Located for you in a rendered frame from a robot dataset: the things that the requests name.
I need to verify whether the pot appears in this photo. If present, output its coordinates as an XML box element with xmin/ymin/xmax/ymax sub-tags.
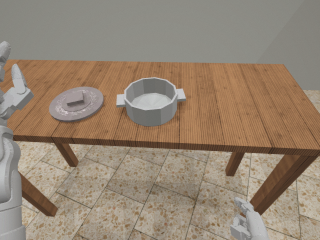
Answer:
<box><xmin>116</xmin><ymin>77</ymin><xmax>186</xmax><ymax>127</ymax></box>

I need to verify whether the right robot hand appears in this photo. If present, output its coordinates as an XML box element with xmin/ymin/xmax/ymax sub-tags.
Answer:
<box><xmin>230</xmin><ymin>197</ymin><xmax>269</xmax><ymax>240</ymax></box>

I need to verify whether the table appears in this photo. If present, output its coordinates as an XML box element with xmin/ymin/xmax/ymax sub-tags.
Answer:
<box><xmin>0</xmin><ymin>59</ymin><xmax>320</xmax><ymax>218</ymax></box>

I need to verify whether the left robot forearm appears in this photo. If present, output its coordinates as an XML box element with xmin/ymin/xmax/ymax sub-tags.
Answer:
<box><xmin>0</xmin><ymin>125</ymin><xmax>26</xmax><ymax>240</ymax></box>

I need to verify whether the knob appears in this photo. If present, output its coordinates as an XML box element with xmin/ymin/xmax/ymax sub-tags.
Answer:
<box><xmin>66</xmin><ymin>91</ymin><xmax>84</xmax><ymax>106</ymax></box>

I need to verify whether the lid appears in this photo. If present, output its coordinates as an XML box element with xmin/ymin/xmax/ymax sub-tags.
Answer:
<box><xmin>49</xmin><ymin>86</ymin><xmax>104</xmax><ymax>122</ymax></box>

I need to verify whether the left robot hand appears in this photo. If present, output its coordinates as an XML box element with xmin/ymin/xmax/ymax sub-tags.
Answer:
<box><xmin>0</xmin><ymin>41</ymin><xmax>34</xmax><ymax>127</ymax></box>

